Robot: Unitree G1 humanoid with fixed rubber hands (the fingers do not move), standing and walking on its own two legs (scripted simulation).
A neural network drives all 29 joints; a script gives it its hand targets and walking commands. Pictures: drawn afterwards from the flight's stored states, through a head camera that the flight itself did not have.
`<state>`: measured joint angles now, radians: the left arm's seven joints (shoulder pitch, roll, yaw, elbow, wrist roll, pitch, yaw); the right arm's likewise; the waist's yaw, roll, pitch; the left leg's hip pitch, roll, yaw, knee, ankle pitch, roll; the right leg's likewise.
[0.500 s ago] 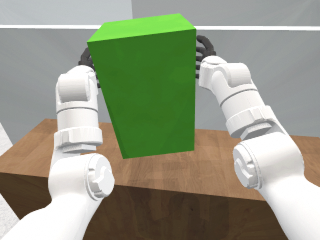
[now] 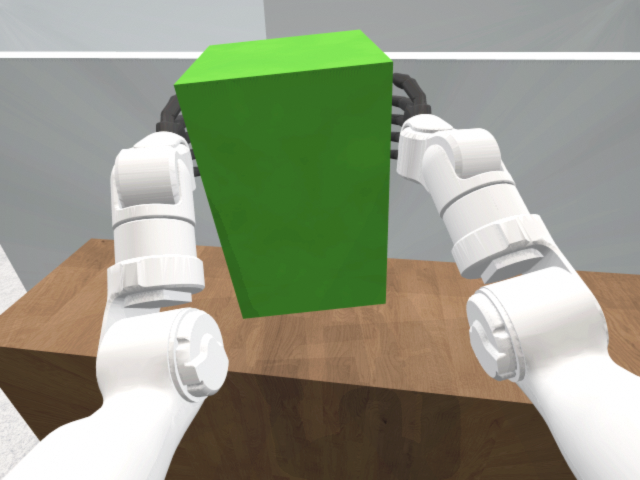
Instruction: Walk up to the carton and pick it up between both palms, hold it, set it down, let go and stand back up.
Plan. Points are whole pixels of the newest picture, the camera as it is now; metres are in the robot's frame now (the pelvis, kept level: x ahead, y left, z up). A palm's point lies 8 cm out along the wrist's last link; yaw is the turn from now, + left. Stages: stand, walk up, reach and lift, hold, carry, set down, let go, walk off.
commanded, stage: hold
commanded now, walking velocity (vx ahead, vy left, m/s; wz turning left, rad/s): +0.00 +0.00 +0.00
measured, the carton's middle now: (299, 177) +0.37 +0.00 +0.29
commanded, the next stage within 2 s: none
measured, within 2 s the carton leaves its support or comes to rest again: neither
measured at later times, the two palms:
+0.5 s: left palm (174, 150) +0.37 +0.14 +0.33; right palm (415, 133) +0.35 -0.13 +0.34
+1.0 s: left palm (173, 150) +0.37 +0.14 +0.33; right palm (415, 134) +0.35 -0.13 +0.34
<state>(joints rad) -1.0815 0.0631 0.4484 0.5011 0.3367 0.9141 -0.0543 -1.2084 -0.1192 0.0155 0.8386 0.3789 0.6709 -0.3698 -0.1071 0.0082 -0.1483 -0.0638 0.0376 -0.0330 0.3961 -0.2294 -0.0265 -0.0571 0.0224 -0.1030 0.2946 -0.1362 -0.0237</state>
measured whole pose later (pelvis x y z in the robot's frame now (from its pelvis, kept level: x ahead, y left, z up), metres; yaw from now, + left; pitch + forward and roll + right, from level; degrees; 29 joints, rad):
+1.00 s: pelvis +0.00 +0.00 +0.00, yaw +0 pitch -6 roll -1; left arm -1.11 0.07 0.45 0.53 0.34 0.91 -0.06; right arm -1.22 -0.11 -0.02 0.85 0.36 0.67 -0.37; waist -0.11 0.00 -0.15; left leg -0.07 0.04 -0.04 0.40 -0.22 -0.03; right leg -0.07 0.02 -0.10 0.29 -0.13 -0.03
